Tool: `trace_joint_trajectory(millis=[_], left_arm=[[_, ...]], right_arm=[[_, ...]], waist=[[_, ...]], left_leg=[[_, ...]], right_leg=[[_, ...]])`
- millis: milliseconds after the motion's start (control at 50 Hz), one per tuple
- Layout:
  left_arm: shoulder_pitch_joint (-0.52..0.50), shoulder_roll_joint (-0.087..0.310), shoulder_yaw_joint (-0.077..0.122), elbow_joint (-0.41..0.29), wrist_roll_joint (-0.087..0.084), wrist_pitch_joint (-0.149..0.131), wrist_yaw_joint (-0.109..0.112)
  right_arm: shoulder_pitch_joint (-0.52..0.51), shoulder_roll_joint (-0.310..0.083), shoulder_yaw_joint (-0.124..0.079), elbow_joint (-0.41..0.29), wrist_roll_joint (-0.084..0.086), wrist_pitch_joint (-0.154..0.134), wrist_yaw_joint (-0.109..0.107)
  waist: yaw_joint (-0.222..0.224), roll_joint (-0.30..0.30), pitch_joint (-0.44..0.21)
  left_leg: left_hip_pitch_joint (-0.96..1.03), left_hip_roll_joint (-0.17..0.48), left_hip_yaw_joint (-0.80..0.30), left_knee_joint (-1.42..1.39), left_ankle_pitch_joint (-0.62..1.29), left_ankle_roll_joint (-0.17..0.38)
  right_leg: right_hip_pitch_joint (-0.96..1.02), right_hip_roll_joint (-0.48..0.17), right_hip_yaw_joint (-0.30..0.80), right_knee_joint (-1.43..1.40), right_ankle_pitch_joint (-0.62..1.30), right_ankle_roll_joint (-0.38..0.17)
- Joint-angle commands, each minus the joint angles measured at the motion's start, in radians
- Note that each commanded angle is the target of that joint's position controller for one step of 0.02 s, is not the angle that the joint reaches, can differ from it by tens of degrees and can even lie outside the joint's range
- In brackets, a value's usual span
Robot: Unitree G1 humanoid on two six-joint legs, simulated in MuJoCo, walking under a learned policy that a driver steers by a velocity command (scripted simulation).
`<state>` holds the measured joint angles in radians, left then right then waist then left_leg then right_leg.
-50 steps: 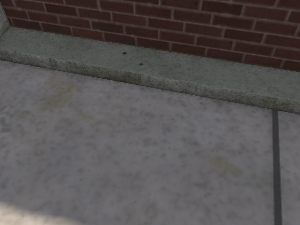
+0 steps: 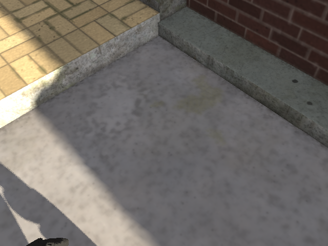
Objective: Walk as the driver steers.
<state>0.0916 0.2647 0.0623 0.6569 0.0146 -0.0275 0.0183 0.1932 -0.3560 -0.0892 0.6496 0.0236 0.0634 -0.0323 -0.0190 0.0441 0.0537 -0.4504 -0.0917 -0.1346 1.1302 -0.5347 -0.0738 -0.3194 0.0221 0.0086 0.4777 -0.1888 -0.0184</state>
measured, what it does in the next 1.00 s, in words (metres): steps on the spot, turning left: left foot, then right foot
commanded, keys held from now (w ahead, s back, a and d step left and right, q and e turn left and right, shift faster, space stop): q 0.64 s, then no key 0.36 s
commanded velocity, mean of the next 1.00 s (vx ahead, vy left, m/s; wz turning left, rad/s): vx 0.00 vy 0.00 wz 0.49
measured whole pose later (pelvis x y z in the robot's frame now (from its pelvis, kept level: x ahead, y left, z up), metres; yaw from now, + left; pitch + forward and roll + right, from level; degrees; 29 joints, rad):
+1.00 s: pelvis +0.03 +0.02 +0.01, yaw +28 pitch +0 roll +1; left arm 0.15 0.24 0.04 0.73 0.01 -0.02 0.00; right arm 0.18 -0.32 -0.08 0.67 0.01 0.06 -0.04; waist 0.01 0.04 0.05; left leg -0.35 -0.04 -0.14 0.87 -0.49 -0.11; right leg -0.22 0.02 0.04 0.46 -0.24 -0.02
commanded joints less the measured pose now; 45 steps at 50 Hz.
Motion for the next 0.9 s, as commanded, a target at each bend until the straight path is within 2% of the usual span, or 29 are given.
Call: trace_joint_trajectory(millis=[20, 60, 120, 180, 220, 240, 260, 280, 300, 320, 340, 360, 380, 400, 460, 560, 640, 700, 740, 780, 800, 820, 840, 860, 880, 900], left_arm=[[-0.027, 0.132, 0.032, -0.061, 0.004, 0.005, 0.014], [-0.004, 0.145, 0.038, -0.051, 0.008, 0.012, 0.021], [-0.004, 0.181, 0.050, -0.042, 0.000, 0.019, 0.019], [-0.007, 0.207, 0.058, -0.033, -0.011, 0.025, 0.009], [-0.007, 0.216, 0.060, -0.025, -0.026, 0.025, 0.004], [-0.017, 0.215, 0.060, -0.022, -0.036, 0.026, 0.005], [0.002, 0.196, 0.056, -0.010, -0.041, 0.027, 0.005], [0.058, 0.156, 0.046, 0.012, -0.031, 0.027, 0.001], [0.066, 0.087, 0.022, -0.030, 0.027, 0.028, -0.007], [-0.057, 0.128, 0.034, -0.067, 0.010, 0.024, 0.007], [-0.070, 0.160, 0.044, -0.064, -0.013, 0.028, 0.014], [-0.046, 0.168, 0.050, -0.050, -0.017, 0.031, 0.019], [-0.026, 0.170, 0.055, -0.030, -0.009, 0.034, 0.025], [-0.010, 0.169, 0.056, -0.025, -0.002, 0.035, 0.025], [0.006, 0.146, 0.051, -0.018, -0.013, 0.029, 0.016], [-0.047, 0.126, 0.039, -0.032, -0.016, 0.023, 0.010], [-0.055, 0.129, 0.039, -0.034, -0.020, 0.013, 0.000], [-0.029, 0.132, 0.038, -0.027, -0.025, 0.005, -0.012], [-0.011, 0.126, 0.035, -0.025, -0.026, -0.001, -0.022], [0.036, 0.113, 0.033, -0.010, -0.016, -0.009, -0.028], [0.041, 0.145, 0.037, -0.017, 0.002, -0.010, -0.025], [0.017, 0.209, 0.042, -0.039, 0.017, -0.006, -0.019], [0.025, 0.182, 0.033, -0.021, 0.034, -0.009, -0.024], [0.012, 0.163, 0.028, -0.026, 0.020, -0.014, -0.026], [0.003, 0.156, 0.026, -0.018, 0.006, -0.015, -0.021], [-0.011, 0.147, 0.021, -0.018, -0.005, -0.016, -0.019]], right_arm=[[0.051, -0.071, -0.028, -0.052, 0.007, 0.007, 0.005], [0.011, -0.048, -0.018, -0.076, 0.005, 0.003, 0.009], [-0.025, -0.037, -0.006, -0.100, -0.006, -0.002, 0.023], [-0.017, -0.051, -0.009, -0.106, -0.004, 0.001, 0.036], [0.004, -0.058, -0.015, -0.106, -0.003, 0.004, 0.045], [0.035, -0.054, -0.018, -0.097, -0.003, 0.005, 0.048], [0.070, -0.063, -0.026, -0.084, -0.005, 0.004, 0.047], [0.104, -0.106, -0.041, -0.080, -0.009, 0.001, 0.038], [0.113, -0.234, -0.066, -0.111, -0.012, -0.006, 0.018], [0.116, -0.223, -0.057, -0.129, -0.055, -0.030, 0.030], [0.079, -0.188, -0.046, -0.122, -0.060, -0.050, 0.035], [0.027, -0.157, -0.038, -0.117, -0.040, -0.059, 0.031], [-0.006, -0.127, -0.028, -0.121, -0.020, -0.057, 0.025], [-0.028, -0.118, -0.021, -0.123, -0.012, -0.054, 0.018], [-0.013, -0.104, -0.012, -0.121, -0.022, -0.049, 0.005], [0.012, -0.131, -0.024, -0.111, -0.016, -0.039, -0.006], [-0.004, -0.143, -0.030, -0.115, -0.016, -0.030, -0.001], [-0.026, -0.127, -0.024, -0.115, -0.018, -0.024, 0.006], [-0.039, -0.114, -0.018, -0.111, -0.013, -0.021, 0.008], [-0.064, -0.089, -0.008, -0.108, -0.001, -0.019, 0.004], [-0.023, -0.057, 0.002, -0.100, -0.013, -0.024, 0.003], [0.056, -0.024, 0.013, -0.089, -0.039, -0.032, 0.006], [0.013, -0.075, -0.005, -0.101, -0.031, -0.037, -0.002], [0.008, -0.134, -0.025, -0.086, -0.028, -0.036, -0.009], [0.000, -0.136, -0.033, -0.073, -0.022, -0.032, -0.011], [0.012, -0.111, -0.031, -0.052, -0.020, -0.022, -0.013]], waist=[[-0.003, -0.179, -0.104], [0.023, -0.206, -0.123], [0.039, -0.205, -0.154], [0.038, -0.218, -0.153], [0.023, -0.214, -0.147], [0.000, -0.203, -0.146], [-0.013, -0.183, -0.147], [-0.013, -0.061, -0.137], [0.027, 0.285, -0.127], [-0.061, 0.225, -0.156], [-0.039, 0.136, -0.122], [-0.007, 0.098, -0.096], [0.007, 0.074, -0.096], [0.020, 0.083, -0.100], [0.023, 0.086, -0.139], [-0.004, 0.095, -0.128], [-0.010, 0.109, -0.122], [-0.011, 0.117, -0.148], [-0.003, 0.118, -0.156], [0.038, 0.096, -0.150], [0.020, 0.027, -0.161], [-0.040, -0.199, -0.166], [-0.016, -0.285, -0.117], [0.001, -0.217, -0.095], [0.001, -0.192, -0.088], [-0.004, -0.174, -0.083]], left_leg=[[-0.096, 0.072, 0.056, 0.051, 0.081, -0.041], [-0.096, 0.091, 0.083, -0.041, 0.091, -0.042], [-0.021, 0.130, 0.106, -0.194, 0.111, -0.025], [0.062, 0.130, 0.146, -0.322, 0.140, 0.001], [0.113, 0.121, 0.169, -0.435, 0.187, 0.031], [0.171, 0.107, 0.191, -0.537, 0.259, 0.055], [0.256, 0.083, 0.195, -0.627, 0.319, 0.086], [0.373, 0.129, 0.086, -0.722, 0.473, 0.131], [0.501, 0.411, -0.310, -0.748, 0.825, 0.270], [0.383, 0.480, -0.420, -0.796, 0.784, 0.421], [0.352, 0.429, -0.335, -0.810, 0.691, 0.394], [0.334, 0.372, -0.269, -0.806, 0.621, 0.338], [0.339, 0.336, -0.236, -0.799, 0.595, 0.299], [0.321, 0.313, -0.212, -0.797, 0.633, 0.290], [0.349, 0.285, -0.195, -0.787, 0.701, 0.297], [0.384, 0.271, -0.258, -0.766, 0.630, 0.299], [0.329, 0.261, -0.332, -0.750, 0.598, 0.304], [0.329, 0.260, -0.352, -0.714, 0.688, 0.299], [0.329, 0.250, -0.366, -0.688, 0.734, 0.287], [0.277, 0.204, -0.347, -0.661, 0.645, 0.233], [0.217, 0.158, -0.304, -0.614, 0.478, 0.176], [0.116, 0.028, -0.164, -0.449, 0.116, 0.112], [0.035, -0.017, -0.082, -0.345, -0.108, 0.055], [0.025, 0.020, -0.075, -0.200, -0.109, 0.017], [0.000, 0.024, -0.073, -0.130, -0.062, -0.001], [-0.006, 0.033, -0.075, -0.101, -0.030, -0.021]], right_leg=[[0.156, -0.243, 0.171, -0.149, 0.346, -0.196], [0.201, -0.260, 0.141, -0.156, 0.365, -0.216], [0.211, -0.295, 0.101, -0.155, 0.357, -0.225], [0.188, -0.313, 0.068, -0.150, 0.321, -0.213], [0.186, -0.324, 0.054, -0.119, 0.279, -0.189], [0.165, -0.316, 0.031, -0.081, 0.240, -0.160], [0.118, -0.291, -0.003, -0.019, 0.172, -0.114], [-0.001, -0.235, -0.081, 0.127, 0.026, -0.030], [-0.294, -0.082, -0.170, 0.460, -0.437, 0.087], [-0.352, -0.021, 0.009, 0.638, -0.506, 0.088], [-0.358, -0.045, 0.048, 0.703, -0.429, 0.074], [-0.362, -0.058, 0.060, 0.691, -0.335, 0.064], [-0.357, -0.066, 0.066, 0.675, -0.274, 0.068], [-0.330, -0.058, 0.063, 0.682, -0.221, 0.078], [-0.295, -0.029, 0.060, 0.663, -0.149, 0.097], [-0.269, -0.008, 0.079, 0.428, -0.144, 0.115], [-0.176, 0.014, 0.091, 0.307, -0.177, 0.107], [-0.097, 0.010, 0.078, 0.234, -0.188, 0.094], [-0.037, 0.007, 0.067, 0.142, -0.161, 0.079], [0.104, -0.005, 0.051, -0.095, 0.051, 0.046], [0.200, -0.101, 0.131, -0.132, 0.185, 0.013], [0.270, -0.275, 0.308, -0.132, 0.446, -0.078], [0.177, -0.383, 0.451, -0.163, 0.448, -0.244], [0.156, -0.382, 0.441, -0.173, 0.375, -0.278], [0.167, -0.337, 0.390, -0.164, 0.321, -0.250], [0.173, -0.295, 0.335, -0.155, 0.283, -0.217]])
